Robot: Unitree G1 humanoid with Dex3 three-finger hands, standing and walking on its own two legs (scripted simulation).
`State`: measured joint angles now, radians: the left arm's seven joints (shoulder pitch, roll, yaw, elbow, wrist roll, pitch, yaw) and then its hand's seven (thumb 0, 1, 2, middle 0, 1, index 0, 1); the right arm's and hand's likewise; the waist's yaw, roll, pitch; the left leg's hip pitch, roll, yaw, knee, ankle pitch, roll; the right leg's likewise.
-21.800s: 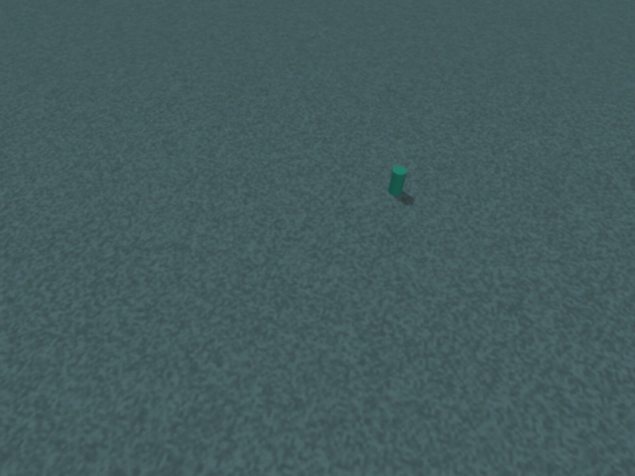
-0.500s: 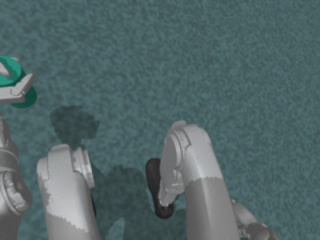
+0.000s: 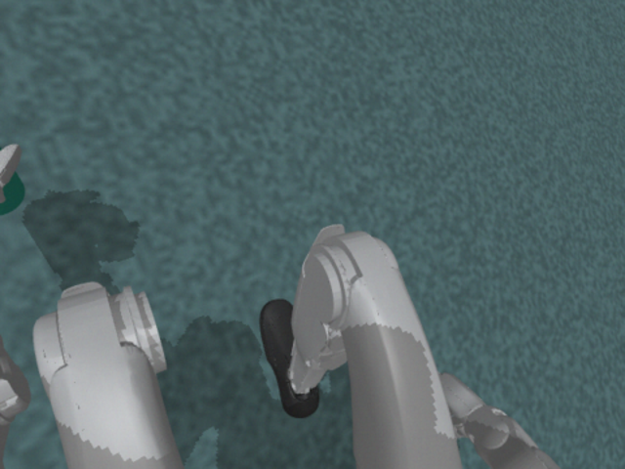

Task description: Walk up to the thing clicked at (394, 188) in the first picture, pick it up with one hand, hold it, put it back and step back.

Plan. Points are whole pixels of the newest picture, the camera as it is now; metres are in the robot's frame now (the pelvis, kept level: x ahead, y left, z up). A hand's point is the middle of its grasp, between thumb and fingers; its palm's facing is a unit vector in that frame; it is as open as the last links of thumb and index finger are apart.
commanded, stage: lower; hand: left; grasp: from the side
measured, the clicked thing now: out of the picture +0.48 +0.27 -0.16
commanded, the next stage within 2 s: loosen in 1.06 s
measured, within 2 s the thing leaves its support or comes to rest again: rests again in 1.46 s
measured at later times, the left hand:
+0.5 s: hand out of the picture +0.49 +0.26 -0.16, palm faces +0.29 -0.96 -0.01, open 5.6 cm
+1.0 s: hand out of the picture +0.49 +0.25 -0.18, palm faces +0.29 -0.96 -0.03, open 5.6 cm
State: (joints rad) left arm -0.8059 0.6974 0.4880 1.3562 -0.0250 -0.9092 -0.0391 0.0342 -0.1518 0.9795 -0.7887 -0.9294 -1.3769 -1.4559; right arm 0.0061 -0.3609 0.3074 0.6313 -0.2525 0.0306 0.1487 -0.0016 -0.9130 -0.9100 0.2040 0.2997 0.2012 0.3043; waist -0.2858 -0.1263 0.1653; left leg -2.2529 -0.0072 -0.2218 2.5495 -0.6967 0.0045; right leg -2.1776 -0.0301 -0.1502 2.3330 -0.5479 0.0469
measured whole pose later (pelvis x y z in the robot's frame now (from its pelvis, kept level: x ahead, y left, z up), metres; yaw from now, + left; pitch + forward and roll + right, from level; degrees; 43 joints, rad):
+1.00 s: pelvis -0.01 +0.01 +0.00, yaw -5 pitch +16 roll -19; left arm -0.85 0.94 0.45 1.59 -0.01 -1.09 0.05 0.03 -0.15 0.98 -0.79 -0.93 -1.34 -1.44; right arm -0.14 -0.38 0.54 0.55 -0.37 0.05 0.14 0.00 -0.90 -0.90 0.21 0.30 0.20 0.30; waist -0.34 -0.26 0.31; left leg -2.21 -0.01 -0.35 2.62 -0.73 0.00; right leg -2.08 0.01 -0.25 2.30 -0.53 0.08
